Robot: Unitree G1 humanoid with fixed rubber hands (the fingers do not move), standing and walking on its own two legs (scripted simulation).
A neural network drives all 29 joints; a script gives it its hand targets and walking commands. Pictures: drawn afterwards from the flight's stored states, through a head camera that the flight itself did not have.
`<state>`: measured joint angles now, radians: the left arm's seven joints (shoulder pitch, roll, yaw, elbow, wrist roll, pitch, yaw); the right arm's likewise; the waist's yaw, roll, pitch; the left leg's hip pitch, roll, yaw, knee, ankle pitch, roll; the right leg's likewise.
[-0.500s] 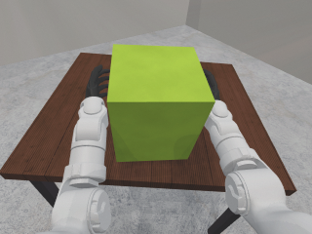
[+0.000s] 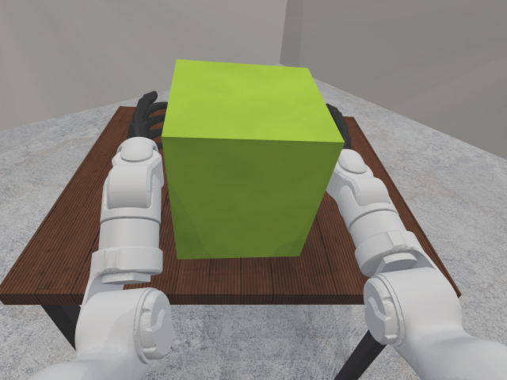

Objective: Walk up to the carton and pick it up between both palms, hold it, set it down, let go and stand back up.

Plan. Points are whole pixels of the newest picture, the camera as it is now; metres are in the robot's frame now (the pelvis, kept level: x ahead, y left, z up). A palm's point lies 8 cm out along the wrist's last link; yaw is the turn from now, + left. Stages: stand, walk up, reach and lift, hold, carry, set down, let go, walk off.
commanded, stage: reach and lift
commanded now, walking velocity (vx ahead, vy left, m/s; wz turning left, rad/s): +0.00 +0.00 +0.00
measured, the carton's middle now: (242, 164) +0.41 +0.01 +0.18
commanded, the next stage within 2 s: hold in 1.40 s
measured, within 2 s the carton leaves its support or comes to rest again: neither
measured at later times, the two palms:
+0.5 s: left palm (148, 125) +0.40 +0.15 +0.25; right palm (350, 134) +0.39 -0.15 +0.25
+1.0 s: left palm (148, 110) +0.40 +0.14 +0.27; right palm (357, 119) +0.39 -0.16 +0.27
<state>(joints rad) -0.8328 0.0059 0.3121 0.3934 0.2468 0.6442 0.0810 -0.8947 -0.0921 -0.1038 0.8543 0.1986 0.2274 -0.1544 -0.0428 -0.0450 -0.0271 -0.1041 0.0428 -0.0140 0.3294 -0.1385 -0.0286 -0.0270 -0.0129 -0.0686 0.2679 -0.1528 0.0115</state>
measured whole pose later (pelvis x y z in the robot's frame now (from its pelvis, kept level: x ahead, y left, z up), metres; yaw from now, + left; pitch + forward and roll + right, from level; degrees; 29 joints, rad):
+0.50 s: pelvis +0.01 +0.01 +0.00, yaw -1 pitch -5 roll -1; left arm -0.87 0.04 0.29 0.38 0.20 0.77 0.09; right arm -0.96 -0.16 0.01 0.80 0.36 0.41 -0.22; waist -0.09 -0.02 -0.08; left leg -0.11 0.05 0.00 0.36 -0.17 -0.02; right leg -0.02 -0.01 -0.05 0.25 -0.15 0.02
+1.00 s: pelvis +0.01 +0.00 +0.00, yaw -1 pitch -3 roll -2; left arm -0.92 0.08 0.33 0.40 0.17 0.83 0.06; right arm -1.02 -0.18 0.05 0.75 0.41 0.56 -0.29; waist -0.09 0.01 -0.13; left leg -0.15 0.06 -0.01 0.38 -0.18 -0.03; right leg -0.05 0.00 -0.06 0.27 -0.16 0.01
